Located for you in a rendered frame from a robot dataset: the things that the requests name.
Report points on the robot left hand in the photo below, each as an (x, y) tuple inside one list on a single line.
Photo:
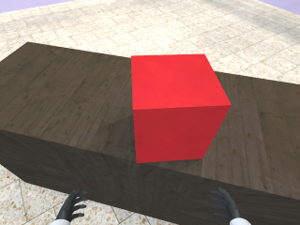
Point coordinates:
[(67, 209)]

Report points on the robot right hand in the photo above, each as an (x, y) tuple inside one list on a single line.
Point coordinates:
[(230, 208)]

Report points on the pedestal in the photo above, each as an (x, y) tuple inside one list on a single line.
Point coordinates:
[(66, 122)]

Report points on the carton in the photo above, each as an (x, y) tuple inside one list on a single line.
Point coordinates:
[(178, 106)]

